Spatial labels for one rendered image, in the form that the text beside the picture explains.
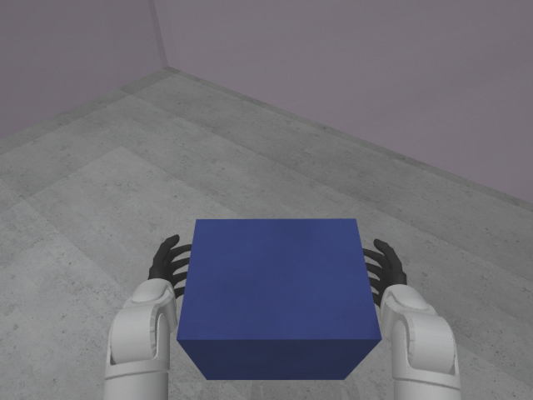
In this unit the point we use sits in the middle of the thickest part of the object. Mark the right robot forearm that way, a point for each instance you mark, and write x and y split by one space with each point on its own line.
423 347

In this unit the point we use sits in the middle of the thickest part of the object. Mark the robot right hand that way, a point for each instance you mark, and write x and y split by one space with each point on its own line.
390 272

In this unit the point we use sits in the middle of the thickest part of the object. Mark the carton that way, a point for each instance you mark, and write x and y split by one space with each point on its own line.
277 299

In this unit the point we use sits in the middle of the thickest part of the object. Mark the robot left hand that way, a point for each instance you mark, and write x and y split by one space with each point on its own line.
163 267

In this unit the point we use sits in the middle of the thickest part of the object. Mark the left robot forearm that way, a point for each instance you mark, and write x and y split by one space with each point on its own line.
138 345

